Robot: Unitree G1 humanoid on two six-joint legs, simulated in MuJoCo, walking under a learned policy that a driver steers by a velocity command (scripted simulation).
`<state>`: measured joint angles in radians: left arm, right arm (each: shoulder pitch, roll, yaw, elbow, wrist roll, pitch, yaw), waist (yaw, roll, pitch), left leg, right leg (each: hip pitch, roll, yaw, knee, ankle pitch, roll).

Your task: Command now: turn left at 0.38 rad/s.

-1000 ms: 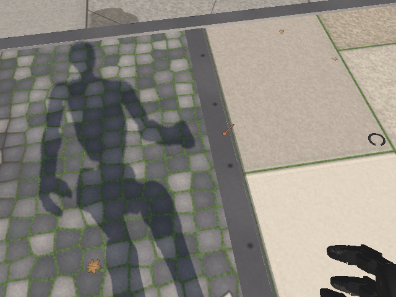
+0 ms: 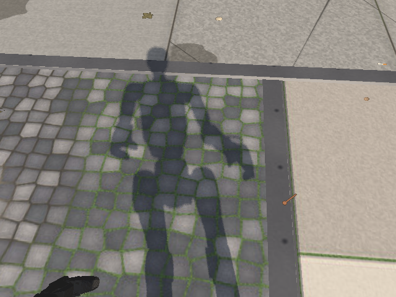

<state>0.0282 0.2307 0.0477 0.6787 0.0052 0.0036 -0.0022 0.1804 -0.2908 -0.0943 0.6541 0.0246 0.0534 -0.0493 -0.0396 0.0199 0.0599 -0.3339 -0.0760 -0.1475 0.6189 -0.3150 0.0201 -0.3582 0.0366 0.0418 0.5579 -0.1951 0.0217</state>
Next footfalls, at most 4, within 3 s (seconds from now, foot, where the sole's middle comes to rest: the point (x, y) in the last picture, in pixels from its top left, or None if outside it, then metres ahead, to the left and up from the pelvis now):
0.30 left None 0.07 0.14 -0.77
0.60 right None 0.09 -0.04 -0.76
1.04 left None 0.37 0.21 -0.76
1.56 right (242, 257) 0.59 -0.13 -0.76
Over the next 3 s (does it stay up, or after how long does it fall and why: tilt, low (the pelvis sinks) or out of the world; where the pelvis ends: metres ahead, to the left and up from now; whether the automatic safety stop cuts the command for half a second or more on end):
stays up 1.24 -0.17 0.02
